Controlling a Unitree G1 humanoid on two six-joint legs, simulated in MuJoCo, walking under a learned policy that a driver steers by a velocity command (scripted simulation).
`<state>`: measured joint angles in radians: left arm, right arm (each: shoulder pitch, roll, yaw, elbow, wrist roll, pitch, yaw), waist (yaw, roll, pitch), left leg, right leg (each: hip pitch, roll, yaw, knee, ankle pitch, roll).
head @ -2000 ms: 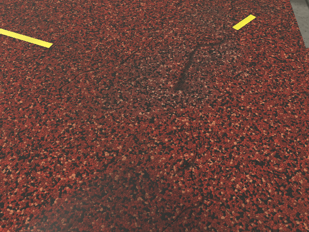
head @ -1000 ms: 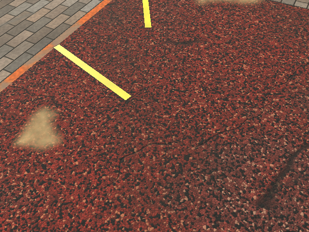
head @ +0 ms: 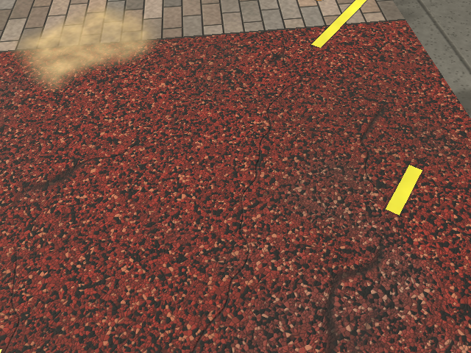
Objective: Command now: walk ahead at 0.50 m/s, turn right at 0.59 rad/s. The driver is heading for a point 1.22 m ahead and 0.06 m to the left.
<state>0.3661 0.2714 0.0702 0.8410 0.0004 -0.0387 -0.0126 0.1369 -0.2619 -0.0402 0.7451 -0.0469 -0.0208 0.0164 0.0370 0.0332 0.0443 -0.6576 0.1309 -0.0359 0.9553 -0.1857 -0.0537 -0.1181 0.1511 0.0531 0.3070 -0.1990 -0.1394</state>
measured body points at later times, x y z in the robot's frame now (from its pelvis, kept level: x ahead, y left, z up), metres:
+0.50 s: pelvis +0.28 +0.04 +0.00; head +0.30 +0.05 +0.45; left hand +0.46 +0.27 -0.12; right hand +0.25 -0.24 -0.12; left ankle +0.29 +0.13 -0.74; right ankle +0.27 -0.10 -0.67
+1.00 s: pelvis +0.51 -0.08 +0.00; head +0.52 -0.09 +0.45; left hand +0.60 +0.18 -0.12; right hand +0.54 -0.35 -0.14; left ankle +0.59 +0.07 -0.67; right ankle +0.48 -0.13 -0.74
